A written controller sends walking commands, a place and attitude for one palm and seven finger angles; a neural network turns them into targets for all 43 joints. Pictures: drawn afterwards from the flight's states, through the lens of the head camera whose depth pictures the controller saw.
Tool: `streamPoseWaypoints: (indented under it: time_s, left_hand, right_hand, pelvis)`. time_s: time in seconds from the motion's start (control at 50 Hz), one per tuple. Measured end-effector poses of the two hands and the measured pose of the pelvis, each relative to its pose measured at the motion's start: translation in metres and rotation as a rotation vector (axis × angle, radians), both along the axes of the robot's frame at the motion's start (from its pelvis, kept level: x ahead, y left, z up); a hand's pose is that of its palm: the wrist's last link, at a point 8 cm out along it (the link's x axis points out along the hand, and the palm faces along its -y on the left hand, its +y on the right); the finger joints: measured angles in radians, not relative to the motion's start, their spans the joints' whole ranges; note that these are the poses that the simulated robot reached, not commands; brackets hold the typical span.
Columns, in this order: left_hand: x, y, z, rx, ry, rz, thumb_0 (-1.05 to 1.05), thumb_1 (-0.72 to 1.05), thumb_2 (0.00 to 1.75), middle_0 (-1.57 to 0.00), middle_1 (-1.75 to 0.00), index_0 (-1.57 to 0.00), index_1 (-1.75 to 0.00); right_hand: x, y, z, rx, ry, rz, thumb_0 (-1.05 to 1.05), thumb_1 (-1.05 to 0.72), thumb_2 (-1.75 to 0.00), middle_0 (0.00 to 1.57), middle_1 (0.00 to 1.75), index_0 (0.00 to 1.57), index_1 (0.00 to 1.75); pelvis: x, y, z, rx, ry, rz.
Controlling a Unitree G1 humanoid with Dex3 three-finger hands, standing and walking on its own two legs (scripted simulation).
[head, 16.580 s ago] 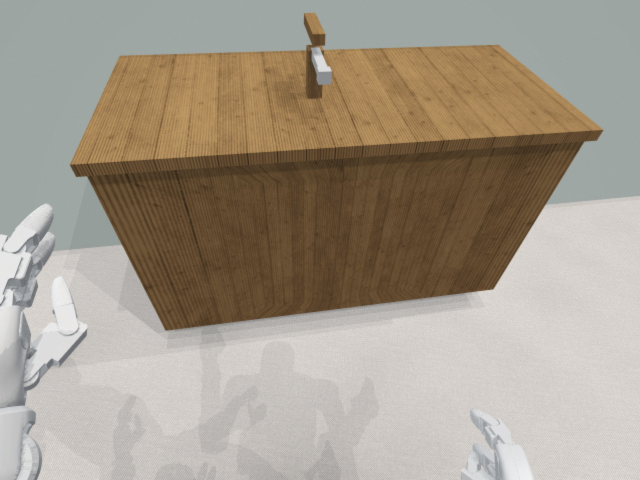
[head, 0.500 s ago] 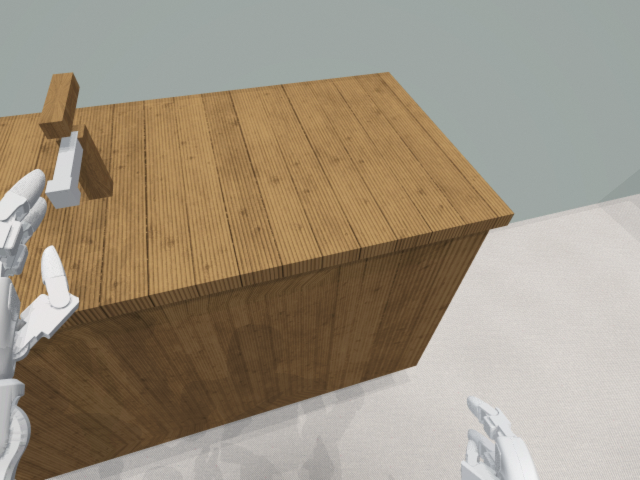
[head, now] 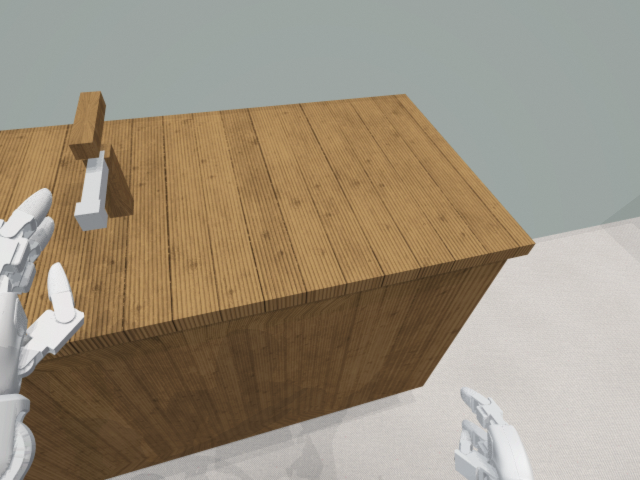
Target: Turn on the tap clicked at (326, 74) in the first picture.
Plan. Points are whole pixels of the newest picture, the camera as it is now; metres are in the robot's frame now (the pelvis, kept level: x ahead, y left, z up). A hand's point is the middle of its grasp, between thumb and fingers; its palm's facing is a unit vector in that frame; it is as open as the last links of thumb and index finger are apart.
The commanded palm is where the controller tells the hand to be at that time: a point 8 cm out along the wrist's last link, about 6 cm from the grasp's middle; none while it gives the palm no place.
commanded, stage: come to a stop and stand still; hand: left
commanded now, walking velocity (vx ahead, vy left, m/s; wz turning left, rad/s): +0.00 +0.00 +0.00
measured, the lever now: (91, 215) +0.39 +0.33 +0.11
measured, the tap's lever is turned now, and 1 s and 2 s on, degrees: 0 0 0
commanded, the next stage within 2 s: look again from close up in 0.92 s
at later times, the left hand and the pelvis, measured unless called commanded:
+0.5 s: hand (46, 269) +0.24 +0.27 +0.19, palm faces +0.44 -0.81 -0.39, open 7.4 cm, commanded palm +0.16 +0.28 +0.17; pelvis -0.01 +0.01 +0.00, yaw -1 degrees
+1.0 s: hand (71, 335) +0.20 +0.24 +0.16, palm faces +0.40 -0.87 -0.30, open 7.4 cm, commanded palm +0.14 +0.28 +0.17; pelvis -0.02 +0.00 +0.00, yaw -1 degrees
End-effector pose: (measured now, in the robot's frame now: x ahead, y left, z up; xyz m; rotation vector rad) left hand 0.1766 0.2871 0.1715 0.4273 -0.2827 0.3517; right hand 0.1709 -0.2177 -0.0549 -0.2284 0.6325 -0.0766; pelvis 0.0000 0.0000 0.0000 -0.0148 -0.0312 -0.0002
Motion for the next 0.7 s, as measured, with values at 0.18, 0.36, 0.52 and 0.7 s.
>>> streamPoseWaypoints:
  time_s: [0.18, 0.36, 0.52, 0.7]
  left_hand:
    - [0.002, 0.015, -0.001, -0.027, 0.002, 0.03, 0.01, 0.89, 0.9, -0.21, -0.3, -0.21, -0.3]
    - [0.011, 0.013, 0.007, 0.061, 0.004, 0.008, 0.01, 0.89, 0.9, -0.21, -0.3, -0.21, -0.3]
    - [0.02, 0.015, 0.027, 0.088, -0.095, -0.02, 0.01, 0.9, 0.9, -0.2, -0.3, -0.21, -0.3]
    - [-0.019, 0.001, -0.01, 0.021, 0.035, -0.042, 0.01, 0.89, 0.89, -0.22, -0.3, -0.22, -0.3]
  right_hand:
    - [0.01, 0.021, -0.003, 0.008, 0.031, 0.031, 0.01, -0.9, -0.89, 0.2, 0.3, 0.21, 0.3]
    - [-0.002, 0.019, -0.012, 0.004, 0.078, 0.028, 0.01, -0.9, -0.89, 0.21, 0.3, 0.21, 0.3]
    - [-0.021, 0.004, -0.015, 0.048, 0.033, 0.012, 0.01, -0.9, -0.89, 0.21, 0.3, 0.21, 0.3]
    - [-0.041, -0.014, -0.012, -0.011, 0.042, -0.055, 0.01, -0.9, -0.89, 0.2, 0.3, 0.2, 0.3]
  pelvis:
    - [0.004, 0.01, 0.0, 0.001, -0.001, 0.004]
    - [0.003, 0.009, -0.001, -0.007, 0.007, 0.009]
    - [-0.008, 0.008, -0.004, 0.007, 0.02, -0.019]
    - [-0.018, 0.0, -0.004, 0.009, -0.006, -0.004]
